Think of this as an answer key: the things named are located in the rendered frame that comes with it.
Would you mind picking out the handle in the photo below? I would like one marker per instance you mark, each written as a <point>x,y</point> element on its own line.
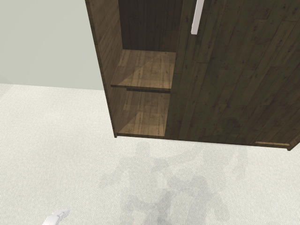
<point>197,16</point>

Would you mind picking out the wardrobe door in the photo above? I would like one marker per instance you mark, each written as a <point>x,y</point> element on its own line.
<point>232,79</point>
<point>286,126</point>

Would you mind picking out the robot left hand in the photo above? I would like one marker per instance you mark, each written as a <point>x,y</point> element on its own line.
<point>56,217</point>

